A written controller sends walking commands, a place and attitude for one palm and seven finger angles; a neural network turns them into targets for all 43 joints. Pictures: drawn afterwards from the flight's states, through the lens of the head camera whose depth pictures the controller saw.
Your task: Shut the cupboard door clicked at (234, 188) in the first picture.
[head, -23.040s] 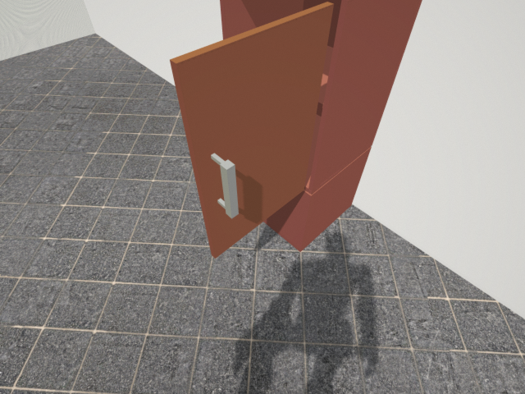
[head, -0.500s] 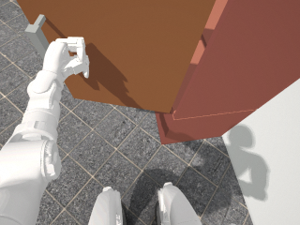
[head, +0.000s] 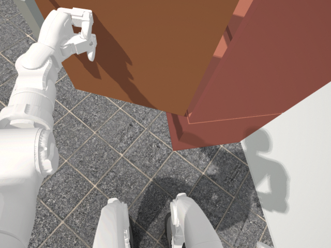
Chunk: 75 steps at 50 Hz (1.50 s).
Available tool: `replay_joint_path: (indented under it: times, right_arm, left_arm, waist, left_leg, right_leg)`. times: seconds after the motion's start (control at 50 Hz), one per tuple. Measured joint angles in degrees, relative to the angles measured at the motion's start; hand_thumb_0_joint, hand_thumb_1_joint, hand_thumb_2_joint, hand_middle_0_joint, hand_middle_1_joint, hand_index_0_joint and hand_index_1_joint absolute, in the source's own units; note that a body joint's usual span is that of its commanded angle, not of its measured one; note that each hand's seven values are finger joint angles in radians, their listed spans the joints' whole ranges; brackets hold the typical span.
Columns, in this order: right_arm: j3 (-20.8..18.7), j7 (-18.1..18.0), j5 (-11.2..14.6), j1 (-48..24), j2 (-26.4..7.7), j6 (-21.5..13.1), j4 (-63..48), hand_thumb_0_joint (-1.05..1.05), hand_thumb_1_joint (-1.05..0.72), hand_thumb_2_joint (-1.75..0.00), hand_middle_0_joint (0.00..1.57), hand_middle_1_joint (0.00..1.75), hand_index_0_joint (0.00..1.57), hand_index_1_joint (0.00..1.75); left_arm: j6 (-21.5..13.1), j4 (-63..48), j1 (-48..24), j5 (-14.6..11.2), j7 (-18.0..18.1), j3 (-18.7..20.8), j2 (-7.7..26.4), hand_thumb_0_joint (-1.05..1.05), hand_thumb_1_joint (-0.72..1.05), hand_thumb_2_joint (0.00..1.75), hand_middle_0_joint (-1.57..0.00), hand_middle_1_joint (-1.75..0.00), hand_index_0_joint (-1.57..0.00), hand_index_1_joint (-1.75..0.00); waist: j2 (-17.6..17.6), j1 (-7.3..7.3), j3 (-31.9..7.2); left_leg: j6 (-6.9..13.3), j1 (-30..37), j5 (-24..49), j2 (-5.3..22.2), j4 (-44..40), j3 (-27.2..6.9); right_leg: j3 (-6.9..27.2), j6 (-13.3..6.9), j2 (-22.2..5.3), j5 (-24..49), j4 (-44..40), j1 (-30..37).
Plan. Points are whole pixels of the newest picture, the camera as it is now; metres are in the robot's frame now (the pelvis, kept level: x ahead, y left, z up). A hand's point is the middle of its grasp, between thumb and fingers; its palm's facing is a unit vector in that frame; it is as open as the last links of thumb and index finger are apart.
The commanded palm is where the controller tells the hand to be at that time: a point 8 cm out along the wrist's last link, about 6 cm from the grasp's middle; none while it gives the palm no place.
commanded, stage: push the door shut along its arc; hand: left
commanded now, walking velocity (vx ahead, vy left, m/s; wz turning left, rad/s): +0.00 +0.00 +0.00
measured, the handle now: (47, 26) +0.59 +0.21 +0.09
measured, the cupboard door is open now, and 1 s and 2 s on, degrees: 68 56 56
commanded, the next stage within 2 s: pull the fist back off the door in 0.20 s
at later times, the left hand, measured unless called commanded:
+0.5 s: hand (109, 24) +0.60 +0.08 +0.09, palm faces +0.07 -1.00 +0.02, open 3.2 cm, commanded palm +0.57 +0.10 +0.09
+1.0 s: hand (113, 55) +0.52 +0.07 +0.09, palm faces +0.06 -1.00 -0.04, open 3.1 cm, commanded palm +0.48 +0.11 +0.09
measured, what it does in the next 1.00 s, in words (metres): stands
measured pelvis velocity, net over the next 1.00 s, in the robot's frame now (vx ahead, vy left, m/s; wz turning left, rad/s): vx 0.03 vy -0.02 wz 0.02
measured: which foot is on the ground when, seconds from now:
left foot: down 0.00-1.00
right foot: down 0.00-1.00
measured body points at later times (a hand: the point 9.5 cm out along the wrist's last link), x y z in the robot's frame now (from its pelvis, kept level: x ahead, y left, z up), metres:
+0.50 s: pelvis +0.00 +0.01 -0.01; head +0.18 +0.02 +0.40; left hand +0.59 +0.13 +0.09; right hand -0.04 -0.24 -0.11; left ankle +0.05 +0.10 -0.60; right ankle +0.04 -0.11 -0.60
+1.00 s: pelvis +0.03 -0.02 +0.04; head +0.16 -0.02 +0.47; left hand +0.51 +0.12 +0.09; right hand +0.05 -0.29 -0.08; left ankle +0.05 +0.10 -0.60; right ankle +0.04 -0.11 -0.60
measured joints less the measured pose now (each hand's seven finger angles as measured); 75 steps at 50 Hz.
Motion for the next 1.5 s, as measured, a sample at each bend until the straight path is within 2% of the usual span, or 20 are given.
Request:
replay_joint_path:
  times: [0.14,0.32,0.34,0.38,0.44,0.48,0.5,0.54,0.6,0.68,0.74,0.82,0.94,1.06,1.2,1.36,1.42,1.5]
  right_arm:
    - [0.3,-0.1,-0.5,0.0,0.2,-1.1,1.0,0.0,-0.9,-0.9,0.2,0.3,0.2,0.3]
    - [1.0,-0.4,-1.2,1.4,1.0,-2.5,2.3,0.0,-0.9,-0.9,0.2,0.3,0.21,0.3]
    - [1.0,-0.3,-1.4,1.9,1.0,-2.4,2.0,0.0,-0.9,-0.9,0.2,0.3,0.2,0.3]
    - [0.8,0.5,-2.2,3.2,1.1,-2.3,1.3,0.0,-0.9,-0.9,0.2,0.3,0.2,0.3]
    - [0.4,2.9,-4.2,4.8,1.9,-1.7,0.5,0.0,-0.9,-0.9,0.2,0.3,0.2,0.3]
    - [0.0,4.7,-5.6,5.7,2.6,-1.2,0.0,0.0,-0.9,-0.9,0.2,0.3,0.2,0.3]
    - [-0.2,5.6,-6.0,6.0,3.0,-0.8,-0.1,0.0,-0.9,-0.9,0.2,0.3,0.2,0.3]
    - [-0.5,6.8,-6.3,6.4,3.7,0.4,-0.2,0.0,-0.9,-0.9,0.2,0.3,0.2,0.3]
    - [-0.5,7.4,-5.8,6.9,4.4,2.4,-0.1,0.0,-0.9,-0.9,0.2,0.3,0.2,0.3]
    - [-0.3,6.9,-5.0,7.5,4.6,3.8,-0.2,0.0,-0.9,-0.9,0.2,0.3,0.2,0.3]
    - [-0.7,6.7,-4.7,7.9,4.3,4.1,-0.7,0.0,-0.9,-0.9,0.2,0.3,0.2,0.3]
    - [-1.8,6.7,-4.3,7.6,3.6,4.7,-0.8,0.0,-0.9,-0.9,0.2,0.3,0.2,0.3]
    - [-3.5,6.1,-3.4,4.8,2.1,5.9,-0.8,0.0,-0.9,-0.9,0.2,0.3,0.2,0.3]
    - [-5.0,5.3,-2.8,0.6,1.3,5.8,-1.1,0.0,-0.9,-0.9,0.2,0.3,0.2,0.3]
    - [-4.2,4.1,-2.4,-3.8,2.1,5.8,-1.7,0.0,-0.9,-0.9,0.2,0.3,0.2,0.3]
    - [-2.7,3.6,-2.1,-4.2,3.9,5.4,-1.5,0.0,-0.9,-0.9,0.2,0.3,0.2,0.3]
    - [-2.6,3.5,-1.6,-2.7,4.1,6.0,-1.9,0.0,-0.9,-0.9,0.2,0.3,0.2,0.3]
    - [-2.5,3.0,-0.3,-0.1,4.0,6.8,-2.4,0.0,-0.9,-0.9,0.2,0.3,0.2,0.3]
  left_arm:
    - [2.2,1.2,-4.2,0.7,0.6,-1.5,0.3,0.04,1.0,1.01,-1.3,-1.5,-1.29,-1.5]
    - [4.4,3.5,-9.6,2.1,0.8,-2.1,2.0,0.04,1.05,1.03,-1.3,-1.5,-1.29,-1.5]
    - [4.8,3.5,-10.0,2.1,2.2,-0.7,1.4,0.05,1.03,1.03,-1.3,-1.5,-1.29,-1.5]
    - [5.2,3.2,-10.2,2.0,9.3,2.6,-1.1,0.05,0.99,1.01,-1.3,-1.5,-1.31,-1.5]
    - [4.2,1.2,-9.2,3.1,23.4,6.5,-5.6,0.04,0.94,0.97,-1.3,-1.5,-1.32,-1.5]
    - [1.9,-0.8,-7.2,6.3,31.8,7.7,-8.1,0.03,0.92,0.95,-1.3,-1.5,-1.31,-1.5]
    - [0.6,-1.5,-6.0,8.1,34.7,7.6,-8.8,0.03,0.91,0.94,-1.3,-1.5,-1.31,-1.5]
    - [-1.5,-2.3,-3.6,10.8,37.8,7.3,-9.7,0.02,0.92,0.94,-1.3,-1.5,-1.31,-1.5]
    - [-3.0,-2.2,-0.4,11.6,37.4,6.9,-10.6,0.02,0.92,0.93,-1.3,-1.5,-1.3,-1.5]
    - [-4.0,-1.7,3.3,9.3,35.6,8.5,-12.0,0.02,0.91,0.92,-1.3,-1.5,-1.3,-1.5]
    - [-6.6,-2.6,6.6,8.4,35.5,9.0,-13.0,0.02,0.9,0.91,-1.3,-1.5,-1.3,-1.5]
    - [-9.8,-4.2,10.9,7.8,34.8,6.7,-14.3,0.02,0.9,0.91,-1.3,-1.5,-1.3,-1.5]
    - [-11.6,-8.2,17.7,5.3,33.4,2.9,-18.0,0.02,0.9,0.9,-1.3,-1.5,-1.29,-1.5]
    - [-14.3,-14.1,24.4,4.8,33.9,-1.6,-21.8,0.02,0.9,0.9,-1.3,-1.5,-1.3,-1.5]
    - [-14.5,-14.5,26.2,5.0,34.6,-3.3,-23.4,0.02,0.9,0.9,-1.3,-1.5,-1.3,-1.5]
    - [-14.5,-12.5,23.8,4.3,33.2,-1.7,-21.4,0.02,0.9,0.9,-1.3,-1.5,-1.3,-1.5]
    - [-13.3,-16.9,27.1,3.0,31.7,-0.9,-21.0,0.02,0.9,0.9,-1.3,-1.5,-1.3,-1.5]
    - [-10.6,-25.4,35.2,0.8,29.8,-1.7,-21.2,0.02,0.9,0.9,-1.3,-1.5,-1.29,-1.5]
  waist:
    - [0.2,-0.72,0.2]
    - [0.5,-2.58,0.4]
    - [0.7,-2.55,0.3]
    - [1.0,-2.36,-0.2]
    - [1.0,-2.38,-0.5]
    - [1.2,-2.54,-1.0]
    - [1.3,-2.66,-1.2]
    - [1.5,-2.8,-1.1]
    - [1.8,-2.72,-0.8]
    - [1.9,-2.22,-0.7]
    - [1.6,-1.5,-1.0]
    - [1.0,0.04,-1.4]
    - [-0.3,2.48,-1.4]
    - [-1.1,4.45,-1.3]
    - [-1.3,5.36,-1.1]
    - [-1.1,5.26,-1.2]
    - [-0.8,5.75,-1.0]
    - [-0.3,6.98,0.0]
  left_leg:
    - [0.2,-2.2,0.0,-0.1,1.2,-0.1]
    - [0.6,-5.0,-0.3,0.0,2.8,0.1]
    - [0.6,-5.4,-0.3,0.1,2.9,0.1]
    - [0.6,-6.1,-0.4,0.1,2.9,0.2]
    - [0.6,-6.3,-0.1,0.0,2.3,0.6]
    - [0.5,-6.0,0.0,0.0,1.7,0.9]
    - [0.4,-5.7,0.0,0.1,1.3,1.1]
    - [0.3,-4.3,0.0,0.2,0.4,1.5]
    - [0.1,-1.4,0.0,0.4,-1.5,1.9]
    - [-0.2,3.3,0.4,0.6,-4.8,2.5]
    - [-0.6,6.5,0.6,0.6,-6.9,2.9]
    - [-1.0,9.7,0.7,0.4,-8.8,3.0]
    - [-1.6,12.9,0.9,-0.2,-10.5,2.4]
    - [-2.0,14.8,1.0,-0.7,-11.1,2.0]
    - [-2.1,16.6,1.4,-1.1,-11.6,2.0]
    - [-2.2,16.2,2.0,-1.1,-11.4,2.0]
    - [-2.2,17.8,2.3,-0.9,-12.5,2.6]
    - [-2.0,23.3,3.3,-0.8,-16.6,3.6]
  right_leg:
    - [0.0,0.2,-0.2,0.0,1.1,-2.0]
    - [0.1,0.5,-0.1,-0.1,2.4,-4.9]
    - [0.2,0.5,0.0,0.0,2.5,-5.3]
    - [0.3,0.7,0.0,0.0,2.5,-6.0]
    - [0.7,0.9,-0.1,0.2,2.2,-6.4]
    - [1.0,0.9,-0.1,0.3,1.8,-6.4]
    - [1.2,0.9,-0.1,0.3,1.5,-6.2]
    - [1.5,0.8,0.1,0.3,0.8,-5.1]
    - [2.0,0.6,0.4,0.5,-0.8,-2.6]
    - [2.6,0.3,0.7,0.9,-3.6,1.6]
    - [3.0,0.1,0.8,0.9,-5.3,4.3]
    - [3.0,-0.3,0.7,0.6,-6.6,7.3]
    - [2.4,-0.8,0.2,0.1,-7.6,10.6]
    - [2.1,-1.1,-0.2,-0.3,-7.7,12.5]
    - [2.1,-1.3,-0.6,-0.4,-7.5,14.0]
    - [2.0,-1.4,-0.6,0.1,-7.1,13.6]
    - [2.7,-1.3,-0.4,0.6,-8.2,14.8]
    - [3.7,-0.9,-0.2,1.9,-12.0,19.8]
